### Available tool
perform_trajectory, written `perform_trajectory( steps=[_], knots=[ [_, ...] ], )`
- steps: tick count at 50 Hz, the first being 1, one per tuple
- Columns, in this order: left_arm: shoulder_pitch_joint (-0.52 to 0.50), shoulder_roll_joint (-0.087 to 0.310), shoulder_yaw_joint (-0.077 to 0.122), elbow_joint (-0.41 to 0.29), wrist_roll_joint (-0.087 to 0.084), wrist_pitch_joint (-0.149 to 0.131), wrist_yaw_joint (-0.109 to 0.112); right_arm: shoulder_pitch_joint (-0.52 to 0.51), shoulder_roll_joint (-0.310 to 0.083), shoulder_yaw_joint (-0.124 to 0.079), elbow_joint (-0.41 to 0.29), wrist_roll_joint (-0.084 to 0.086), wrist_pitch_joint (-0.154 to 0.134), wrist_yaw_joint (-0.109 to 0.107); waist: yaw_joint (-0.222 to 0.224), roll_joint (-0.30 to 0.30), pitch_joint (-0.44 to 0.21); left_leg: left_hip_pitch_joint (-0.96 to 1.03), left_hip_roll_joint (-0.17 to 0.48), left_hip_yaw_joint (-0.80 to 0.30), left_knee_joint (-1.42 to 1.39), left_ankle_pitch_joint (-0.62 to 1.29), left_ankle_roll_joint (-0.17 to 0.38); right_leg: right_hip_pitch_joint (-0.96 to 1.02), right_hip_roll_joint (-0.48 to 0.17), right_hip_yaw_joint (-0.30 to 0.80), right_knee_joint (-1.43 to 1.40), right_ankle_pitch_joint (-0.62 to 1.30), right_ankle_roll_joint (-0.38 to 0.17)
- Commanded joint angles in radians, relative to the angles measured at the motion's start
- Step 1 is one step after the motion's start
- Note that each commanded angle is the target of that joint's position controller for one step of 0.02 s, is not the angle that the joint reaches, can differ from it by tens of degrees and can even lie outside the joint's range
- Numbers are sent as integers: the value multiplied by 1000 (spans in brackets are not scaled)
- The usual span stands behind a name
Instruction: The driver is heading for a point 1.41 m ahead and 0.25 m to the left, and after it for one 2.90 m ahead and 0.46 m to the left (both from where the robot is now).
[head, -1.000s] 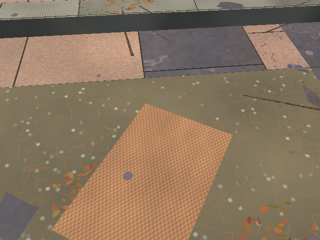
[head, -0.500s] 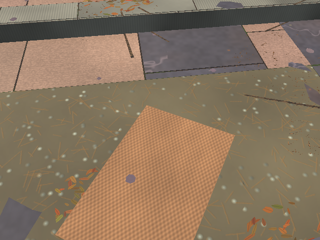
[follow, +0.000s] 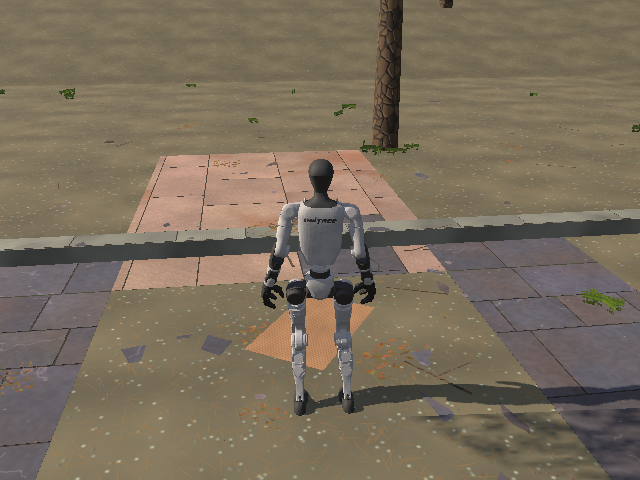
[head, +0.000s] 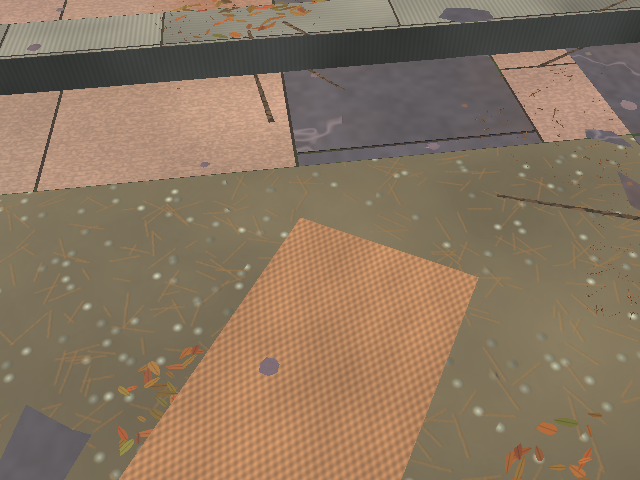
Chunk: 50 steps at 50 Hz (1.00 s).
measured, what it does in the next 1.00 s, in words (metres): stands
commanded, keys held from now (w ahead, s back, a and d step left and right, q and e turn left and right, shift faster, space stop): no key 0.78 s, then w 0.22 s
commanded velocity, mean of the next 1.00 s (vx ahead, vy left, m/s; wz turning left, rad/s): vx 0.05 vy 0.00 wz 0.00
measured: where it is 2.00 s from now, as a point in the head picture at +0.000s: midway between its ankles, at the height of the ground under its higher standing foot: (360, 473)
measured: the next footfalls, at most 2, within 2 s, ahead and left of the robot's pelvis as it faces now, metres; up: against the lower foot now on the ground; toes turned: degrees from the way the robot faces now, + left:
left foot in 1.54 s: +0.43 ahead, +0.09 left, +0.00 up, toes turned +2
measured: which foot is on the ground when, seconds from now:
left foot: down 0.00-1.00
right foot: down 0.00-1.00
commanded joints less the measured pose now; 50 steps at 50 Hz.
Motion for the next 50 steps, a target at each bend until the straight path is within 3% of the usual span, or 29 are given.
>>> perform_trajectory(
  steps=[1,6,15,39,40,41,42,44,45,46,48,50],
  knots=[
    [11,107,18,-9,-11,-12,-2,43,-114,-30,-28,12,-15,-4,-15,-48,-42,30,42,-34,-59,335,3,35,-20,19,-57,417,-37],
    [3,108,15,30,-9,7,4,32,-103,-27,7,9,9,-2,-10,-27,-28,30,50,-33,-64,354,0,52,-17,15,-68,405,-47],
    [-17,103,13,82,-8,25,12,32,-103,-22,87,9,10,-5,-2,-6,7,16,54,-31,-94,305,-11,57,-10,8,-99,350,-46],
    [20,70,-9,155,-4,26,13,60,-76,0,228,8,8,-7,-4,3,54,-35,60,-48,-155,123,2,7,4,-17,-141,180,-29],
    [40,56,-13,164,-4,27,14,77,-70,1,239,7,10,-9,-4,11,30,-27,55,-47,-171,8,5,14,19,-35,-134,99,-30],
    [44,53,-14,165,-7,26,16,82,-89,-6,243,13,14,-13,-9,32,42,-38,56,-63,-190,-156,21,-12,47,-68,-96,-22,-35],
    [42,57,-13,158,-11,23,16,84,-126,-17,240,21,16,-18,-16,72,63,-56,86,-116,-221,-328,54,-61,74,-103,-33,-153,-42],
    [-5,42,-18,120,-12,-4,8,132,-187,-39,241,31,10,-20,-45,171,116,-66,262,-358,-351,-563,160,-191,57,-136,158,-172,-52],
    [-22,42,-19,105,-16,-21,0,128,-206,-48,236,31,2,-20,-46,180,152,-103,346,-464,-402,-557,210,-224,9,-117,250,-133,-62],
    [-28,49,-16,97,-22,-35,-8,109,-198,-50,226,25,-7,-18,-38,167,171,-103,378,-500,-418,-505,230,-268,-23,-97,316,-158,-72],
    [-17,50,-13,85,-32,-56,-21,65,-179,-49,202,33,-20,-10,-12,135,165,-66,365,-442,-399,-379,200,-285,-64,-80,261,-208,-98],
    [52,41,-8,112,-32,-71,-27,-1,-183,-50,178,54,-17,-5,38,106,118,-139,259,-263,-336,-248,140,-56,-22,-150,15,-77,-106]
  ],
)
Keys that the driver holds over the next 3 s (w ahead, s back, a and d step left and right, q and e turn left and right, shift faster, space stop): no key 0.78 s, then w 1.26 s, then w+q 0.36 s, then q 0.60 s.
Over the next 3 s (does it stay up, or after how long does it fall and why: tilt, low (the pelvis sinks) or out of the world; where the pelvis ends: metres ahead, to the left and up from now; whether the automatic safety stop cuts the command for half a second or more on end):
stays up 0.92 0.00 0.00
